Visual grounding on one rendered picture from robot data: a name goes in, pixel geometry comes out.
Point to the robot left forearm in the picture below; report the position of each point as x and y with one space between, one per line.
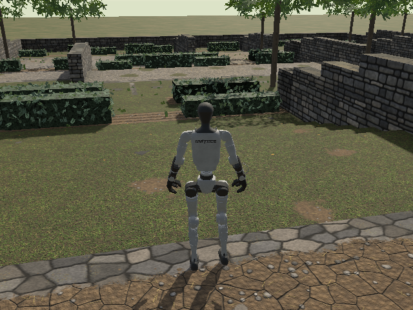
173 171

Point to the robot right forearm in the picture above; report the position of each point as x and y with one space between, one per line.
239 170

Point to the robot head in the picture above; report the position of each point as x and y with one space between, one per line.
205 112

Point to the robot right hand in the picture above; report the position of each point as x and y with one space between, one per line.
237 183

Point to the robot left upper arm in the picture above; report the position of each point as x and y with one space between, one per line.
181 148

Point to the robot right upper arm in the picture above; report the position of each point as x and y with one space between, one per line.
226 136

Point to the left robot thigh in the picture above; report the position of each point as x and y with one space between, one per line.
191 193

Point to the robot left hand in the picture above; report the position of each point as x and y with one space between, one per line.
174 184

